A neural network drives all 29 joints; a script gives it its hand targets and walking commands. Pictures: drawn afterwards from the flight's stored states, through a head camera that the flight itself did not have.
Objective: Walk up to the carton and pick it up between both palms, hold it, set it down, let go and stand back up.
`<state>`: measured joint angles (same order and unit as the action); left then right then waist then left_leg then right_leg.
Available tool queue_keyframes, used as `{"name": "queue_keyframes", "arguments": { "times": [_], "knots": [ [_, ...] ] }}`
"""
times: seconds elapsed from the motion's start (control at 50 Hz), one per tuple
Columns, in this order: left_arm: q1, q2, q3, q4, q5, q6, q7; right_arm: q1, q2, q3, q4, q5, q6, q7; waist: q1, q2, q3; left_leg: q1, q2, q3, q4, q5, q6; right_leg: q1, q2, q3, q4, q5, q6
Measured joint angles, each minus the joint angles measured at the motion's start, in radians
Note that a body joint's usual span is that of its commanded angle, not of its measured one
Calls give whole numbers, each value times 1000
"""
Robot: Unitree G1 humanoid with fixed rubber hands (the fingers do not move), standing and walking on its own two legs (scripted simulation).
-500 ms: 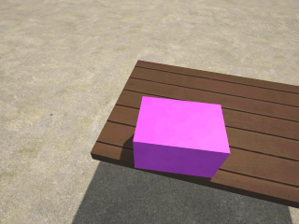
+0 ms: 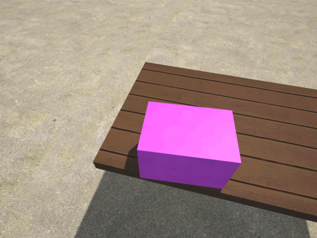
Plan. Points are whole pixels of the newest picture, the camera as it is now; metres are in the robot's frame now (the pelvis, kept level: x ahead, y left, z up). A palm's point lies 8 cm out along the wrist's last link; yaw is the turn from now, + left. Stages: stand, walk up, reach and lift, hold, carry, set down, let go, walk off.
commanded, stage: stand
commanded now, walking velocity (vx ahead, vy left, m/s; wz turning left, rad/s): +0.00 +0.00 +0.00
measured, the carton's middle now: (185, 144) +0.41 -0.07 -0.06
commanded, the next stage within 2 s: none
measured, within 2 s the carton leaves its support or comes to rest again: neither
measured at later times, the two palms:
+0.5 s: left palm out of the picture -0.05 +0.19 -0.15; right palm out of the picture -0.02 -0.22 -0.15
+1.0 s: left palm out of the picture -0.05 +0.17 -0.15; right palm out of the picture -0.02 -0.24 -0.15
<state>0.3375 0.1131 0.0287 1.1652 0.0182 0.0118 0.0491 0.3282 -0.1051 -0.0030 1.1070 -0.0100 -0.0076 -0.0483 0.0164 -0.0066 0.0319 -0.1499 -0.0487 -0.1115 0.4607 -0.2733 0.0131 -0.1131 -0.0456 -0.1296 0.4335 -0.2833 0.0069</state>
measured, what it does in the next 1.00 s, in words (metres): stands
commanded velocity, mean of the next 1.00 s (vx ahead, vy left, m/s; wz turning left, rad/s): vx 0.00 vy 0.00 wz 0.00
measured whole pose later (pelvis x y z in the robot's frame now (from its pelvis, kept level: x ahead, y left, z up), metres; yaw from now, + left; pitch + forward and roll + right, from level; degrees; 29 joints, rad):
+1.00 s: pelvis +0.00 -0.04 +0.00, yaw +0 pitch -2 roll +0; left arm 0.34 0.12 0.03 1.13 0.02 0.00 0.05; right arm 0.31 -0.10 0.00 1.12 -0.01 0.01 -0.05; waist 0.02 0.00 0.05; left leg -0.15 0.00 -0.13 0.47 -0.28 -0.04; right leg -0.12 0.00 -0.15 0.45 -0.29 -0.05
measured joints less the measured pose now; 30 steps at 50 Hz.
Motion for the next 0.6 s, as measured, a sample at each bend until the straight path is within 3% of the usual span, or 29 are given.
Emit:
{"name": "queue_keyframes", "arguments": {
  "times": [0.6],
  "knots": [
    [2, 2, 4, -19, -1, -4, 0, -12, 2, 2, 5, 0, 7, -2, 4, 4, 8, -2, 28, -12, 6, -3, -32, -4, 28, -11, 12, -8, -32]
  ]
}}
